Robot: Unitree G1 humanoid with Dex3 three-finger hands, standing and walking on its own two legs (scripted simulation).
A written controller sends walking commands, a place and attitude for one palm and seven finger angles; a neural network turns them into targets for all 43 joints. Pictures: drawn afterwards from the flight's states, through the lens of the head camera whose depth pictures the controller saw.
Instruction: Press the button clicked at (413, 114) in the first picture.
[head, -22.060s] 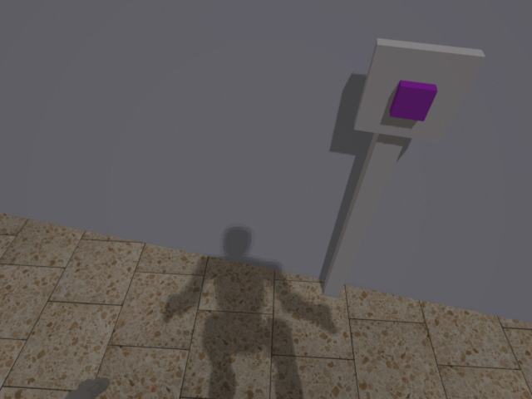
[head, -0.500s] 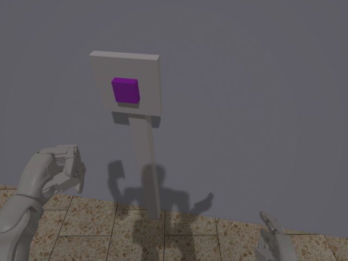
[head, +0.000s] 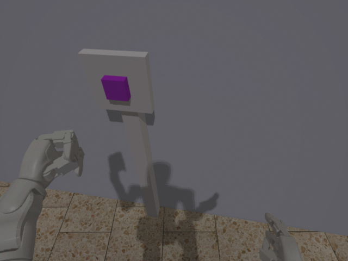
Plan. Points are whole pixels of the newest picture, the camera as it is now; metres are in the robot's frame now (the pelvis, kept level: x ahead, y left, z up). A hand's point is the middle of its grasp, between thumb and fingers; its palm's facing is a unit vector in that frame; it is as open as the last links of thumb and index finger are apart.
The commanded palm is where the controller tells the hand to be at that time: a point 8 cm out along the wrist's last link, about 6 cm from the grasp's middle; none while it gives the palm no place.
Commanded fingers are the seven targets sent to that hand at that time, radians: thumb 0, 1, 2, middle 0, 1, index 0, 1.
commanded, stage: aim a knuckle at the button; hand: left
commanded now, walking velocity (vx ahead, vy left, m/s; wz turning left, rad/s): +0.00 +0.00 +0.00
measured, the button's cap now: (117, 87) +0.51 +0.21 +0.16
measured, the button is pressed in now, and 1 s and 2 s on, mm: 0 0 0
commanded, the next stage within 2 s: none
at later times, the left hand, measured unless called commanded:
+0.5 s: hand (93, 139) +0.33 +0.22 +0.14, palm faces -0.08 -1.00 -0.03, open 3.1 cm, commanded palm +0.32 +0.27 +0.14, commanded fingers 0.00 0.90 0.90 -1.30 -1.50 -1.30 -1.50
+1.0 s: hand (116, 119) +0.42 +0.19 +0.12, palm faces -0.08 -1.00 -0.02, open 3.1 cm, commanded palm +0.39 +0.24 +0.13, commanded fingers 0.00 0.90 0.90 -1.30 -1.50 -1.30 -1.50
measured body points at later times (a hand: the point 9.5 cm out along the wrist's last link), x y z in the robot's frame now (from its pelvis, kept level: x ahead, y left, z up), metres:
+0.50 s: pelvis +0.01 +0.02 +0.00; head +0.01 +0.01 +0.45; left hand +0.33 +0.27 +0.14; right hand +0.17 -0.22 -0.08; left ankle +0.02 +0.12 -0.73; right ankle -0.02 -0.07 -0.73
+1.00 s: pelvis +0.01 +0.04 +0.00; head +0.03 +0.03 +0.45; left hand +0.42 +0.25 +0.13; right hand +0.11 -0.23 -0.10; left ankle +0.02 +0.12 -0.73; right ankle -0.02 -0.07 -0.73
